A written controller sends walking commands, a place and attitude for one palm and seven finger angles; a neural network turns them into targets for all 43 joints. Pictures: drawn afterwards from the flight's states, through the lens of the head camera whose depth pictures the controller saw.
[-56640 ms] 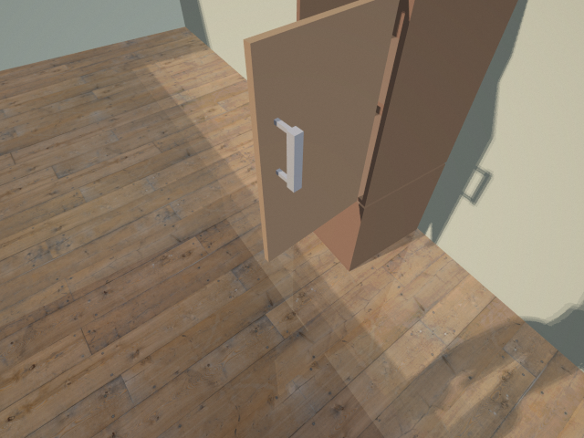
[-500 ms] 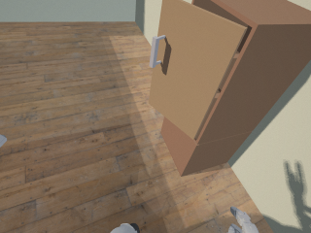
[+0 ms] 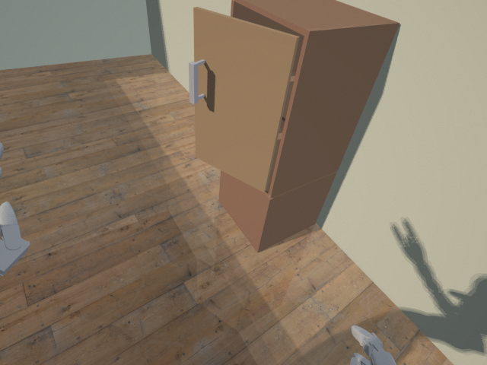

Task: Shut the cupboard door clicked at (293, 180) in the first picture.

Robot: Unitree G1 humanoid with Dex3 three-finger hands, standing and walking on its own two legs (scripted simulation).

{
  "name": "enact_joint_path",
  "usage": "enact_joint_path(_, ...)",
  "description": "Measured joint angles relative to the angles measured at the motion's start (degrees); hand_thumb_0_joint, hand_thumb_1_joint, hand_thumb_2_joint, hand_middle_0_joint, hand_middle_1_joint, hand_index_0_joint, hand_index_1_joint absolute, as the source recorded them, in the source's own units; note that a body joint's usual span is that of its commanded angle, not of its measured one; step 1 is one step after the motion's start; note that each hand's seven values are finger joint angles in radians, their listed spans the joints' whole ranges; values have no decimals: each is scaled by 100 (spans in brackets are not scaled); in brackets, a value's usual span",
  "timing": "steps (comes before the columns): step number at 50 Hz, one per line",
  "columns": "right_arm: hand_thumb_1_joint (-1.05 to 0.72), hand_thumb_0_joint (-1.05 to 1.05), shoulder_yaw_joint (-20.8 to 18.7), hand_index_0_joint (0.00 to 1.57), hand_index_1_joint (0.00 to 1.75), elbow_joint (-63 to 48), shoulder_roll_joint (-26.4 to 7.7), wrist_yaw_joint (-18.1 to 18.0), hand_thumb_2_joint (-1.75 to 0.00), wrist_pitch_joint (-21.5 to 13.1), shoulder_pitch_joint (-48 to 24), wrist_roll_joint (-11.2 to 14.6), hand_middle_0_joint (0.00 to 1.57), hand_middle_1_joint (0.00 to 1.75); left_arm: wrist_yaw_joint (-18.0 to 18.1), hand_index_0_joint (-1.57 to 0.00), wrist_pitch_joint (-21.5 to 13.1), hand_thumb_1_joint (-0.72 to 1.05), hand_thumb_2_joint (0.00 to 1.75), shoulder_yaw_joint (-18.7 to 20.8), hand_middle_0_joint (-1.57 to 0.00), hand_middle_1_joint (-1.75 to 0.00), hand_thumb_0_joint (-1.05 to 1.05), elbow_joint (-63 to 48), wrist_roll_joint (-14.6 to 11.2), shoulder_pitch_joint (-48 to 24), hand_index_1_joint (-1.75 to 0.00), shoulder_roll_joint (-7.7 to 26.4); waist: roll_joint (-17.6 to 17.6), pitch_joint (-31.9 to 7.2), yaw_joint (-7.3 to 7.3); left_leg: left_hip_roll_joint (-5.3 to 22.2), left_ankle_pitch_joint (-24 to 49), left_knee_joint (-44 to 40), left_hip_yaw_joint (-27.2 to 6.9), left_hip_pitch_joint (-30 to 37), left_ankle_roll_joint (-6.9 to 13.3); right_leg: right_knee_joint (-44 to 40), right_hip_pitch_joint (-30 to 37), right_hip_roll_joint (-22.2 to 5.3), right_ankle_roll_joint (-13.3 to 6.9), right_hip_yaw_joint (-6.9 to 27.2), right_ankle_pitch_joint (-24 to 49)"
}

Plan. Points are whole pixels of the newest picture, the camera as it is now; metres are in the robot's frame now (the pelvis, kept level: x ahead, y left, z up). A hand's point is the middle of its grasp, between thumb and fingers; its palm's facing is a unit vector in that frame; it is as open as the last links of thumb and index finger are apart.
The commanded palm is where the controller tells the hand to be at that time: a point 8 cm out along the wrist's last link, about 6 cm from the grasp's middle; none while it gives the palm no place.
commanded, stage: stop stepping back and stand still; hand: left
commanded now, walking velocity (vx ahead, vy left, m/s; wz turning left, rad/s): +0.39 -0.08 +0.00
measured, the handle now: (197, 81) +1.01 +0.15 +0.02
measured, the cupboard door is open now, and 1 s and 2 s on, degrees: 25 25 25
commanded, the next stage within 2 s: let the arm hang, fingers relaxed in 1.34 s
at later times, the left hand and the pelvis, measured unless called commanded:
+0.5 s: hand out of the picture +0.08 +0.30 +0.17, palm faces +0.46 -0.75 -0.47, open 7.4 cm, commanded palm +0.02 +0.33 +0.17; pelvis -0.11 +0.03 -0.01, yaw +1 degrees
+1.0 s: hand out of the picture +0.13 +0.31 +0.18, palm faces +0.49 -0.74 -0.46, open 7.4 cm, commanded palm +0.07 +0.34 +0.17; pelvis -0.07 +0.03 -0.02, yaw +1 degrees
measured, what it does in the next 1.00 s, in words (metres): steps on the spot: right foot, then left foot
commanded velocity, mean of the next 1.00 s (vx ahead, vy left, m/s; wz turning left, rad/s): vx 0.14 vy -0.02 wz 0.00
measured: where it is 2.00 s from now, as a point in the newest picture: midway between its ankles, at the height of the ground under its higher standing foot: outside the picture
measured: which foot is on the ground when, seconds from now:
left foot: down 0.00-0.06, up 0.08-0.36, down 0.38-0.64, up 0.66-0.88, down 0.90-1.00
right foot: up 0.00-0.08, down 0.10-0.38, up 0.40-0.62, down 0.64-1.00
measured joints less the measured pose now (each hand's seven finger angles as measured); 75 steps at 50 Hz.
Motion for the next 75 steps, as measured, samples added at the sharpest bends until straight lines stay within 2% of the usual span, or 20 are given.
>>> enact_joint_path(3, -90, 1, -116, 21, 30, -101, -91, -31, -90, 86, 313, -20, 20, 30, -56, -21, 32, 89, 90, -171, -21, -31, 1, -304, 65, 624, -30, 111, 113, -140, -31, 16, -748, 86, 90, -205, -104, -904, 552, 119, -124, -514, -218)
enact_joint_path(5, -90, 1, -156, 20, 30, -157, -130, -44, -90, 104, 434, 32, 20, 30, -43, -21, 10, 89, 89, 25, -21, -31, 1, -609, 128, 842, -30, 466, -259, -274, 125, -224, -1370, 1428, 242, -993, -103, -1843, 917, -127, -472, -172, -517)
enact_joint_path(6, -90, 1, -189, 20, 30, -15, -222, -52, -90, 106, 335, 30, 20, 30, -63, -21, -51, 89, 89, 76, -21, -31, 1, -652, 166, 738, -30, 445, -241, -221, 303, -170, -1372, 2443, 76, -1420, -102, -1810, 694, -163, -573, -128, 194)
enact_joint_path(8, -90, 1, -238, 20, 30, 422, -314, -40, -90, 205, 116, -60, 20, 30, -113, -21, -213, 89, 89, 173, -22, -31, 1, -517, 199, 378, -30, 360, -177, -144, 428, 10, -1100, 3994, -254, -1866, -137, -1404, 369, -175, -579, -220, 960)
enact_joint_path(10, -90, 1, -263, 20, 30, 645, -238, -50, -90, 306, 173, -73, 20, 30, -79, -22, -308, 89, 89, 202, -22, -31, 1, -196, 263, -61, -30, 294, -285, -362, 380, 195, -853, 4420, -336, -1825, -116, -1313, 253, -272, -515, -323, 812)
enact_joint_path(14, -91, 1, -236, 20, 30, 608, -244, -195, -90, 220, 361, -61, 20, 30, 119, -21, -305, 89, 89, 84, -21, -31, 1, 322, 258, -431, -30, -257, -349, -839, 333, 378, -1228, 3442, -281, -893, 32, -1565, 101, -430, -488, -254, 532)
enact_joint_path(19, -91, 1, -238, 20, 30, 248, -456, -278, -90, -52, 177, -82, 20, 30, 202, -21, -278, 89, 90, -238, -21, -31, 1, 190, 262, -393, -30, -464, -131, -649, 198, 241, -1343, 829, -129, 651, 248, -1271, -293, -585, -195, -195, 583)
enact_joint_path(22, -91, 1, -199, 20, 30, 188, -214, -228, -90, -88, -42, -42, 20, 30, 128, -20, -347, 89, 90, -102, -21, -31, 1, 210, 290, -209, -30, -190, -329, -335, 127, 85, -807, 894, -42, 672, 17, 147, -727, -565, 59, 135, 328)
enact_joint_path(25, -91, 1, -147, 20, 30, 169, -13, -96, -90, -83, 52, -28, 20, 30, 0, -21, -321, 89, 90, 34, -21, -31, 1, 258, 333, 95, -30, -31, -230, -364, 103, 158, -694, 732, -93, 725, -34, 762, -863, -512, 143, 45, 640)
enact_joint_path(31, -90, 1, -15, 21, 30, 198, 76, -61, -90, 30, 243, -13, 20, 30, 76, -21, -309, 89, 90, 157, -21, -31, 1, 179, 290, 281, -30, -80, 137, -319, 364, 460, -864, 1008, -216, 484, -129, -1086, 225, -472, 134, -167, 563)
enact_joint_path(33, -90, 1, -19, 21, 30, 230, 31, -68, -90, 62, 182, 2, 20, 30, 138, -21, -283, 89, 90, 136, -21, -31, 1, 213, 312, 124, -30, -104, 200, -267, 460, 497, -1310, 1674, -275, 99, -43, -1418, 384, -422, -59, -115, 632)
enact_joint_path(35, -90, 1, -89, 21, 30, 415, -86, -77, -90, 128, 9, 17, 20, 30, 170, -21, -252, 89, 90, -65, -21, -31, 1, 358, 327, -171, -30, -304, 312, -94, 517, 359, -1687, 2778, -480, -363, 15, -1174, 321, -411, -172, -197, 620)
enact_joint_path(38, -90, 1, -159, 21, 30, 569, -220, -56, -90, 177, -156, 9, 20, 30, 195, -21, -247, 89, 90, -269, -21, -31, 1, 409, 320, -264, -30, -581, 207, 50, 551, 112, -1519, 3650, -383, -774, -11, -1251, 474, -519, -172, -139, 587)
enact_joint_path(45, -91, 1, -253, 20, 30, 210, -393, -168, -90, 71, -268, -15, 20, 30, 191, -21, -560, 89, 89, -140, -21, -31, 1, -329, 227, 57, -30, -274, -9, 178, 330, 151, -403, 1236, -190, -95, 36, -1279, 757, -540, -23, -123, 414)
enact_joint_path(48, -91, 1, -299, 20, 30, 176, -325, -217, -90, 73, -359, 44, 20, 30, 186, -21, -681, 89, 89, 56, -21, -31, 1, -258, 191, 3, -30, -88, -174, 161, 350, 76, -469, 1225, -53, 3, 57, -1239, 806, -624, 85, 27, 363)
enact_joint_path(52, -91, 1, -218, 20, 30, 14, -234, -194, -90, -13, -403, 77, 20, 30, 137, -21, -622, 89, 89, 245, -21, -31, 1, 200, 171, 0, -30, -47, -54, 86, 305, 114, -458, 1007, -8, 30, 62, -1652, 900, -559, 98, 79, 469)
enact_joint_path(62, -90, 1, -14, 20, 30, -57, -47, -74, -90, 93, -464, 120, 20, 30, 52, -21, -302, 89, 89, -233, -21, -31, 1, -196, 84, 422, -30, -251, 2, 186, 293, 114, -479, 858, 55, 69, 54, -1882, 948, -552, 116, 140, 520)
enact_joint_path(68, -90, 1, -12, 21, 30, -63, -55, -104, -90, 213, -411, 132, 20, 30, 61, -21, -391, 89, 89, 38, -22, -31, 1, -210, 39, 508, -30, 25, 32, 51, 272, 117, -486, 834, 67, 148, 51, -1928, 1032, -547, 122, 154, 523)
enact_joint_path(72, -91, 1, -51, 20, 30, -35, -144, -106, -90, 257, -368, 156, 20, 30, 88, -21, -362, 89, 89, 112, -21, -31, 1, 164, 17, 406, -30, -31, 130, -61, 281, 148, -437, 796, 78, 163, 58, -2034, 1068, -514, 127, 166, 620)
enact_joint_path(75, -90, 1, -153, 20, 30, 373, -537, 217, -90, 44, -428, 105, 20, 30, -286, -20, -27, 90, 90, -682, -20, -31, 0, 1629, 267, -394, -30, -176, 381, -178, 406, 91, -427, 985, 16, -54, 112, -1824, 880, -580, 162, 98, 592)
